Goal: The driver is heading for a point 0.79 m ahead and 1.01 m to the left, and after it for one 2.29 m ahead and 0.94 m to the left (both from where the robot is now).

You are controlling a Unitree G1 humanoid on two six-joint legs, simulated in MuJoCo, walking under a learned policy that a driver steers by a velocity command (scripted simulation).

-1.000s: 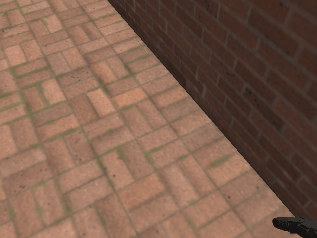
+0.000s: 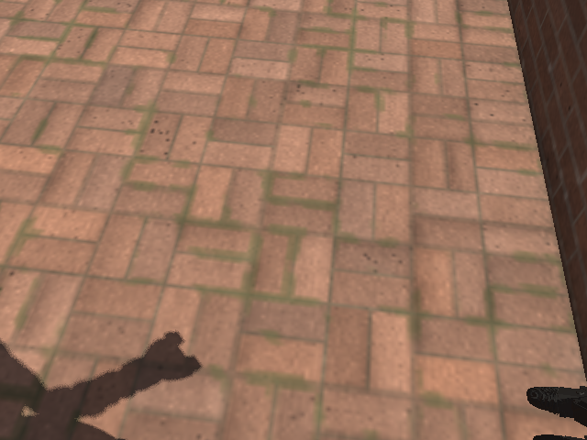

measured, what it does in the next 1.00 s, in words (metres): walks ahead, turning left: right foot, then left foot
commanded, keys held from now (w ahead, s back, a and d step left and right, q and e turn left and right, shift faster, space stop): w+q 1.00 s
